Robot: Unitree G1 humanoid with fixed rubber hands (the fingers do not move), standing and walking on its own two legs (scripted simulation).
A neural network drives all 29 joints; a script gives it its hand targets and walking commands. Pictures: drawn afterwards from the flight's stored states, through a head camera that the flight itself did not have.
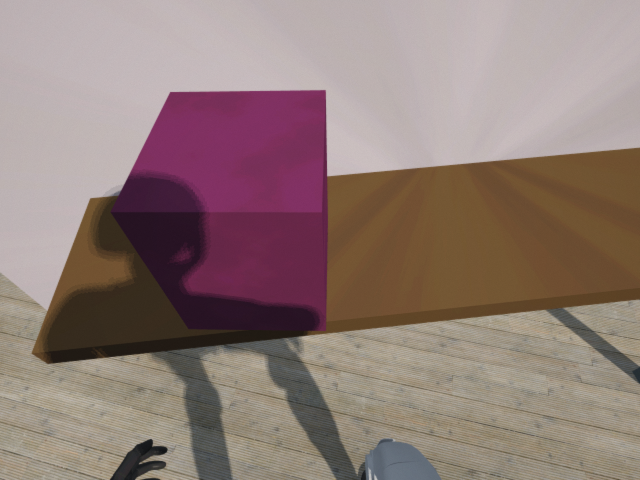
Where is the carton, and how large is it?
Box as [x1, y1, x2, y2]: [111, 90, 327, 330]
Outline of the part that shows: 325,90 170,92 111,210 111,213 188,328 325,330 327,245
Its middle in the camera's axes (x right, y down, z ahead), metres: -0.09 -0.03 +0.52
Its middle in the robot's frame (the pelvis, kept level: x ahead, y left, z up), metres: +0.43 +0.08 +0.09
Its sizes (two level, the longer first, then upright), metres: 0.210 0.200 0.250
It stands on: a table, 0.70 m high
